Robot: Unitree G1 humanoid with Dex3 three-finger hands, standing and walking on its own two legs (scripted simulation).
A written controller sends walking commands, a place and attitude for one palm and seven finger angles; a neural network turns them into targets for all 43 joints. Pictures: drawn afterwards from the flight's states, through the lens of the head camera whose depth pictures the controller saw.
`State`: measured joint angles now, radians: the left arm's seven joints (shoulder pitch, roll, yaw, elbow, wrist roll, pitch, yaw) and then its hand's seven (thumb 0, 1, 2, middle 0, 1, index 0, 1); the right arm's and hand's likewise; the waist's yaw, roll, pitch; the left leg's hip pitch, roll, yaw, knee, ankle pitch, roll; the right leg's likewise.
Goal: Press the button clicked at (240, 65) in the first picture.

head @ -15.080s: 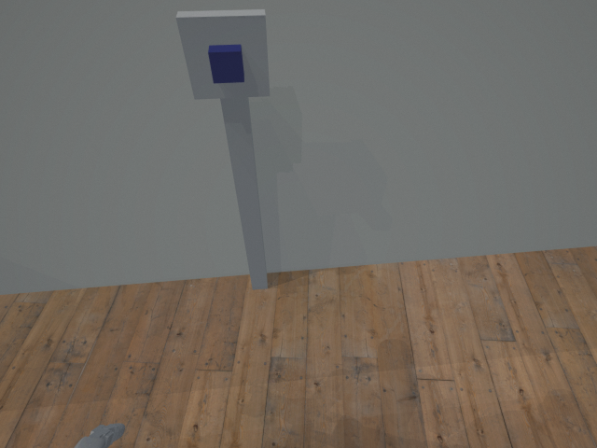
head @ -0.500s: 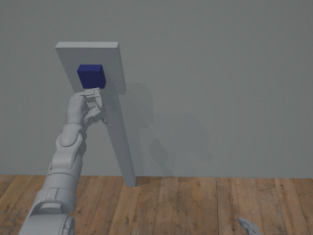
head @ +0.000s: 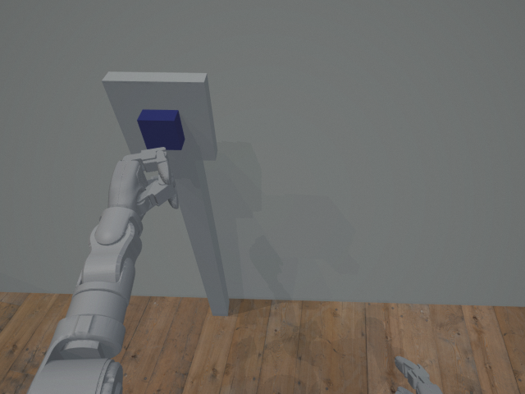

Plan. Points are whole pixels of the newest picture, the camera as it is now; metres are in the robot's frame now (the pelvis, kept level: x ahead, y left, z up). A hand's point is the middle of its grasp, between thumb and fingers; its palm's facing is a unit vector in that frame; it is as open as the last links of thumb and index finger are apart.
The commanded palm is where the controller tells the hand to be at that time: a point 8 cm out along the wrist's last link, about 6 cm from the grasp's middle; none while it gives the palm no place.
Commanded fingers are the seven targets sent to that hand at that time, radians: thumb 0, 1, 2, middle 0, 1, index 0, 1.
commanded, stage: press the button with the knuckle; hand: left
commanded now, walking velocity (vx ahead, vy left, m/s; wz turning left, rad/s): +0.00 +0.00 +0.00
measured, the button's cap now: (162, 129) +0.50 +0.19 +0.15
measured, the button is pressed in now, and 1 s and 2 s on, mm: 0 12 0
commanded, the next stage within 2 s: hold the button down briefly in 1.02 s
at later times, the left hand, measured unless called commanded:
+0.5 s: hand (181, 168) +0.43 +0.15 +0.12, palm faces +0.00 -1.00 +0.00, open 3.0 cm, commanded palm +0.41 +0.21 +0.12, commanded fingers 0.00 0.90 0.90 -1.30 -1.50 -1.30 -1.50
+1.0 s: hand (183, 163) +0.45 +0.15 +0.12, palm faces +0.03 -1.00 -0.02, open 2.9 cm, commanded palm +0.45 +0.20 +0.12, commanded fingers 0.00 0.90 0.90 -1.30 -1.50 -1.30 -1.50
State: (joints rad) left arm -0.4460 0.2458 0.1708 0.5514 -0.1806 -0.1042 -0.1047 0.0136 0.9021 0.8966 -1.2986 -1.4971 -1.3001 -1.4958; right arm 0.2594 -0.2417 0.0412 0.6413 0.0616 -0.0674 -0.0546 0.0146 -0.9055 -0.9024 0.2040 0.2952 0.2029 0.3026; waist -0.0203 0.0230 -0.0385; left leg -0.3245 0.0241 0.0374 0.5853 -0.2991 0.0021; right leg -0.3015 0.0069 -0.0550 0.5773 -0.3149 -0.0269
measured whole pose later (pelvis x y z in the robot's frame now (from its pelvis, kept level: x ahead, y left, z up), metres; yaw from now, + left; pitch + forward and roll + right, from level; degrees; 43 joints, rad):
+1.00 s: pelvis -0.02 +0.01 -0.01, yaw +1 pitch +7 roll -1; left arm -0.87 0.32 0.21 1.10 -0.13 -0.28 -0.09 -0.01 0.83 0.96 -1.30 -1.50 -1.31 -1.50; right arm 0.34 -0.26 0.04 0.71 0.04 -0.08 -0.04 0.01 -0.91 -0.90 0.20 0.30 0.20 0.30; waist -0.09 0.02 -0.04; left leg -0.52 0.02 0.02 0.69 -0.30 0.01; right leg -0.48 0.00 -0.07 0.67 -0.32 -0.02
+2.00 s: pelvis -0.01 +0.01 -0.01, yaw -1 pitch +6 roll +0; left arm -0.62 0.24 0.22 0.81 -0.16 -0.23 -0.10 0.01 0.89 0.92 -1.30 -1.50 -1.30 -1.50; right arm 0.33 -0.25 0.03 0.64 0.05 -0.07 -0.02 0.01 -0.91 -0.90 0.20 0.30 0.20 0.30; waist -0.05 0.03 -0.07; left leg -0.44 0.03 0.05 0.67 -0.33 0.01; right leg -0.42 0.01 -0.04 0.66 -0.33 -0.02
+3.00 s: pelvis -0.01 +0.00 +0.00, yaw +1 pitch -3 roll +0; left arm -0.01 0.24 0.17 -0.03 -0.25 0.10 -0.17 0.01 0.90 0.90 -1.30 -1.50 -1.30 -1.50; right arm 0.21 -0.26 0.05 0.59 0.06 -0.09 -0.08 0.02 -0.91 -0.90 0.20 0.30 0.20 0.30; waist 0.03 0.05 -0.04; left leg -0.23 0.01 0.01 0.55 -0.28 0.00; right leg -0.19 0.00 -0.07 0.54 -0.30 -0.02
